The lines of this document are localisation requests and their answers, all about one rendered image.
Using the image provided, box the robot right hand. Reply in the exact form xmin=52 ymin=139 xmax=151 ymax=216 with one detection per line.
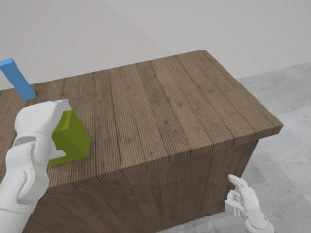
xmin=225 ymin=174 xmax=261 ymax=218

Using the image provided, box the sponge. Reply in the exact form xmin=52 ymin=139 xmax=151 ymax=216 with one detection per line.
xmin=47 ymin=110 xmax=91 ymax=167

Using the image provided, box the table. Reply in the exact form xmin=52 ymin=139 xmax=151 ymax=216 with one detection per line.
xmin=0 ymin=50 xmax=284 ymax=233

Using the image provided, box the right robot forearm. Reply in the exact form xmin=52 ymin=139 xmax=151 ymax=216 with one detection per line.
xmin=244 ymin=210 xmax=274 ymax=233

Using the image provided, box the left robot forearm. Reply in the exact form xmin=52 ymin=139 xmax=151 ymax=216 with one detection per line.
xmin=0 ymin=132 xmax=52 ymax=233

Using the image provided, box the robot left hand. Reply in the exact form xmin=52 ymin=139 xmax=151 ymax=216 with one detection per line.
xmin=14 ymin=99 xmax=72 ymax=160

